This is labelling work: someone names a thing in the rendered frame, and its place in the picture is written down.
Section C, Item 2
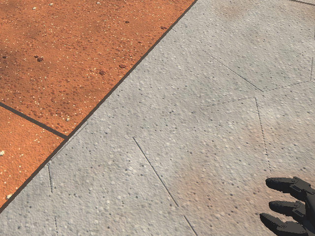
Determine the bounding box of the robot right hand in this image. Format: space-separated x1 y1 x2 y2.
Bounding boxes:
259 176 315 236

